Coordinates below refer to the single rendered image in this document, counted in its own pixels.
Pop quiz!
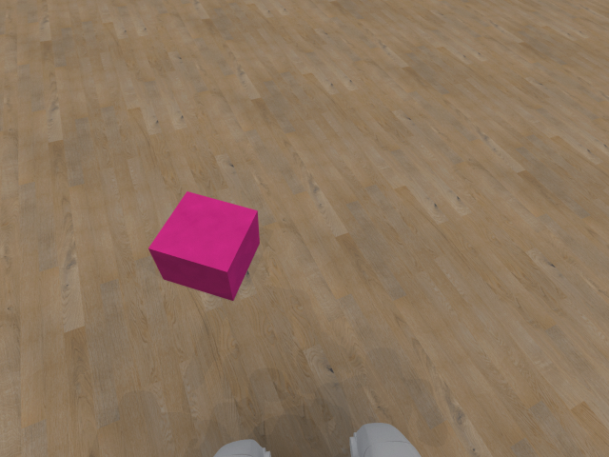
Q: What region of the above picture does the carton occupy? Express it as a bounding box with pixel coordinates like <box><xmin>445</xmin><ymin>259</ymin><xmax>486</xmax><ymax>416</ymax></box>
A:
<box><xmin>148</xmin><ymin>191</ymin><xmax>260</xmax><ymax>301</ymax></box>

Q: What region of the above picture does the right robot thigh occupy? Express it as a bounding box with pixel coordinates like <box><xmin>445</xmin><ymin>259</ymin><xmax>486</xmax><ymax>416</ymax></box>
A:
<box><xmin>349</xmin><ymin>423</ymin><xmax>422</xmax><ymax>457</ymax></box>

